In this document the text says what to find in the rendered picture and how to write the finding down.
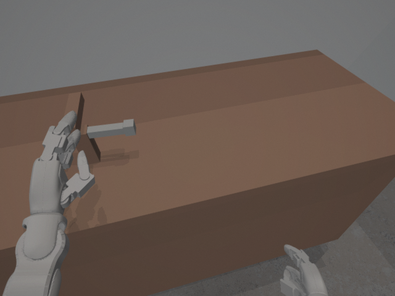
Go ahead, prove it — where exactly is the left robot hand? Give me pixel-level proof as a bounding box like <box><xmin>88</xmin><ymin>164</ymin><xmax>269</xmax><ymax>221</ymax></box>
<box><xmin>29</xmin><ymin>111</ymin><xmax>95</xmax><ymax>215</ymax></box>

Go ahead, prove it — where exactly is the right robot hand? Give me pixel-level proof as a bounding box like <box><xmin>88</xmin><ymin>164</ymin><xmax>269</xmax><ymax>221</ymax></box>
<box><xmin>280</xmin><ymin>244</ymin><xmax>328</xmax><ymax>296</ymax></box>

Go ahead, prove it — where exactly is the counter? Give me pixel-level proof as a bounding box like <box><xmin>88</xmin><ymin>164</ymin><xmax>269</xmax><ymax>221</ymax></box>
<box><xmin>0</xmin><ymin>50</ymin><xmax>395</xmax><ymax>296</ymax></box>

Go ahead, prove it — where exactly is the left robot forearm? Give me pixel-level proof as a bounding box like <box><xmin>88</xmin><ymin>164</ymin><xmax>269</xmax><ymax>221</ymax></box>
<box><xmin>2</xmin><ymin>212</ymin><xmax>70</xmax><ymax>296</ymax></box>

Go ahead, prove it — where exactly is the tap lever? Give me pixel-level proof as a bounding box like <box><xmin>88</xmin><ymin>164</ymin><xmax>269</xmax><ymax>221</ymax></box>
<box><xmin>87</xmin><ymin>119</ymin><xmax>136</xmax><ymax>139</ymax></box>

